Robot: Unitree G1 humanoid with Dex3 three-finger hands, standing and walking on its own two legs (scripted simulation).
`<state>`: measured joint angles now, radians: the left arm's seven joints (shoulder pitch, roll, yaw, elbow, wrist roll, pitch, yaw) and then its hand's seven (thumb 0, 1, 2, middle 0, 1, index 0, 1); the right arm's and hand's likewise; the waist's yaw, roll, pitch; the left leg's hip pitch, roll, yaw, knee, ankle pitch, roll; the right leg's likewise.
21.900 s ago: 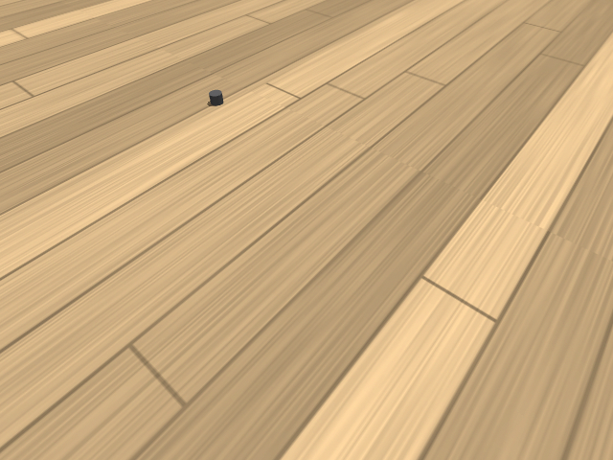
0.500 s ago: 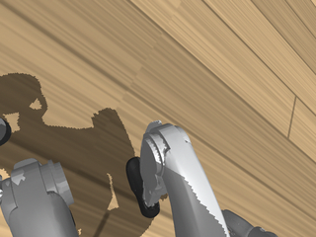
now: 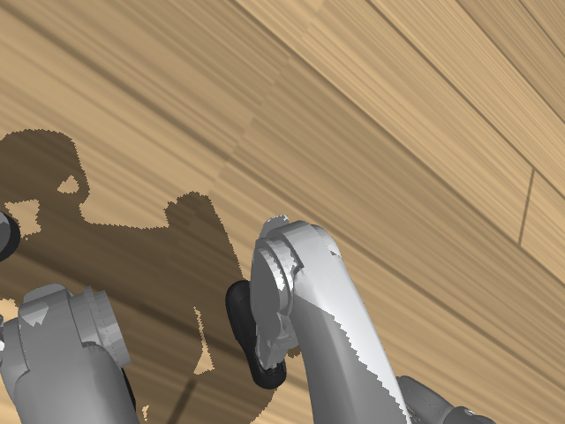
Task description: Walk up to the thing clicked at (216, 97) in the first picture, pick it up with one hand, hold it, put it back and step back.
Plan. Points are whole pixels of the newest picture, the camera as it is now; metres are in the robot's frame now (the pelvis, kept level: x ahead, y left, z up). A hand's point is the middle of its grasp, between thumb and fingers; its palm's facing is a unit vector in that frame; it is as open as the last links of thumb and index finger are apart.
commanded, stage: close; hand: left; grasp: from above
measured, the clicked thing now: out of the picture +0.40 +0.26 -0.28
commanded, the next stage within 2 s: settle in 0.82 s
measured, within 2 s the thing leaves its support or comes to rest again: leaves its support in 1.26 s
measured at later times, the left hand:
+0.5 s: hand out of the picture +0.39 +0.27 -0.26, palm faces -0.47 -0.12 -0.88, open 11.8 cm
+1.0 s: hand out of the picture +0.39 +0.27 -0.26, palm faces -0.47 -0.12 -0.87, open 10.9 cm
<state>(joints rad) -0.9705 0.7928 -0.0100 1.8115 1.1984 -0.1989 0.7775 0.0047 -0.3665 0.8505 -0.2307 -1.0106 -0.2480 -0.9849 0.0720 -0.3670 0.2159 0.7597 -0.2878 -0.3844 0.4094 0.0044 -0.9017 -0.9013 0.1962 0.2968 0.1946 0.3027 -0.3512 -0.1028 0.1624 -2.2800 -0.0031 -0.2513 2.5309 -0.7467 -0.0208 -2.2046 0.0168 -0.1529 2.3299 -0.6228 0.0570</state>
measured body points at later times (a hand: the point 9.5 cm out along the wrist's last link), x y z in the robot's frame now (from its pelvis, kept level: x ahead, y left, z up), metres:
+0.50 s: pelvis +0.00 +0.00 +0.00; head +0.26 +0.12 +0.35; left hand +0.41 +0.28 -0.21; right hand +0.06 -0.25 -0.06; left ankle +0.06 +0.13 -0.28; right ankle +0.13 -0.12 -0.28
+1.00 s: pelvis +0.00 +0.00 +0.00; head +0.26 +0.12 +0.35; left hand +0.41 +0.28 -0.21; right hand +0.07 -0.26 -0.06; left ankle +0.06 +0.13 -0.28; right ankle +0.13 -0.12 -0.28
